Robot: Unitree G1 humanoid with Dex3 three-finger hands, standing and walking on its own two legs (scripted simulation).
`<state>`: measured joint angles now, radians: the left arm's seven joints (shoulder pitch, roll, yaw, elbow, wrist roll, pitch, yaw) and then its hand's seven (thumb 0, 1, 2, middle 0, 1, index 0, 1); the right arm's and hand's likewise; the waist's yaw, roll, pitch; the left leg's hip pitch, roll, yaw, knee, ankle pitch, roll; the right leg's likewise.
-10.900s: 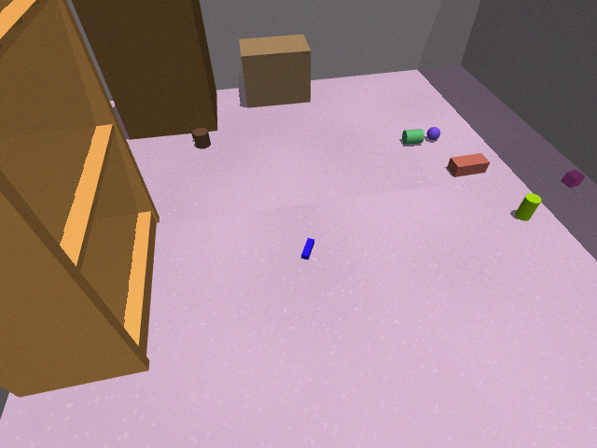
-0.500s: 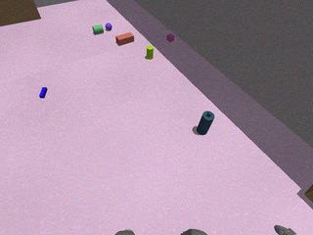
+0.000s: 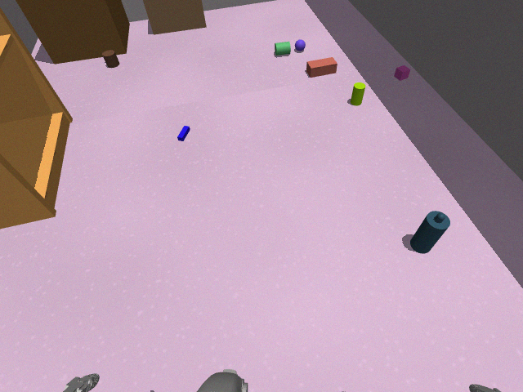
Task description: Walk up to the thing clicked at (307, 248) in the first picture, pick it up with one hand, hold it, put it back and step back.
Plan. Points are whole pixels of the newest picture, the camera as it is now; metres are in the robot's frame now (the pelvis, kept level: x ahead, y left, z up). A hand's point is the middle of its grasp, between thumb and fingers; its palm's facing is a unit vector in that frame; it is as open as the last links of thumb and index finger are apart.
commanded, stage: walk up
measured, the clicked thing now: (183, 133) +1.48 +0.55 -0.74
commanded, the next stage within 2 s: stand in 1.14 s
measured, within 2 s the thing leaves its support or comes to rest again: neither
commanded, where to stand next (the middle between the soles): +0.07 -0.02 m, yaw +12 degrees
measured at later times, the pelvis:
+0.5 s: pelvis +0.00 +0.01 +0.00, yaw +12 degrees
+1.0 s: pelvis +0.01 +0.01 +0.02, yaw +15 degrees
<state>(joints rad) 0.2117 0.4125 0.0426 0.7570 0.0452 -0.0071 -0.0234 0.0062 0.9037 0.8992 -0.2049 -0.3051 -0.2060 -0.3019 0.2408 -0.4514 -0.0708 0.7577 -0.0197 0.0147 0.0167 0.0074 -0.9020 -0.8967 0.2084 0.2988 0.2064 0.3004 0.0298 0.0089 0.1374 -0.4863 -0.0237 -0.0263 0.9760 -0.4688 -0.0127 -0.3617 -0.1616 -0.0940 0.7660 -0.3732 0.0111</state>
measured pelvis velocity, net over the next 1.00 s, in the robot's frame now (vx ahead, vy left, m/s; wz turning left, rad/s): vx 0.01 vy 0.01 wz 0.26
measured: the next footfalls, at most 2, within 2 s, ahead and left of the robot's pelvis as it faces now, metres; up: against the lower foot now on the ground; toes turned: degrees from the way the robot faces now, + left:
left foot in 0.08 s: +0.04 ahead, +0.12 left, +0.00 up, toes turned +10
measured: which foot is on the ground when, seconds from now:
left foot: up 0.00-0.06, down 0.08-1.00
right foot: down 0.00-1.00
